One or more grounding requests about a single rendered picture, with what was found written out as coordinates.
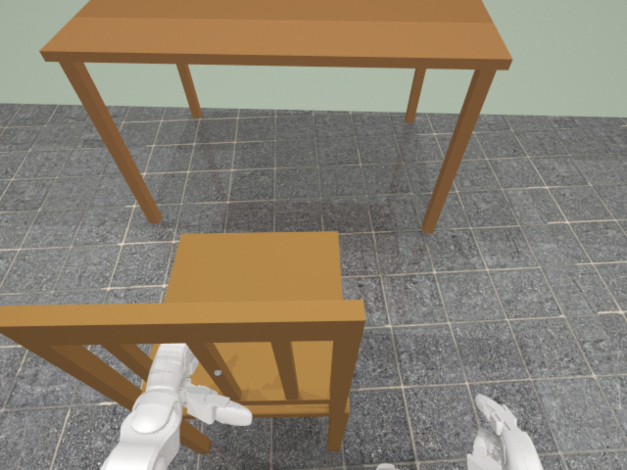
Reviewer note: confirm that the robot left hand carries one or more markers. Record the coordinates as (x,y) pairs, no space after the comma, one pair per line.
(174,362)

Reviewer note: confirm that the left robot forearm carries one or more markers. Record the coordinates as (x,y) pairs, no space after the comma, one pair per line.
(149,434)

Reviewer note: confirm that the table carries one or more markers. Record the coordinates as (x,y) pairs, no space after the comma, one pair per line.
(396,34)

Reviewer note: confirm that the chair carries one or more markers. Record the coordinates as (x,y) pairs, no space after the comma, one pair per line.
(266,309)

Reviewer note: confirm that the robot right hand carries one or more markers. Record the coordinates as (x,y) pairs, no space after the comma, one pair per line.
(514,451)

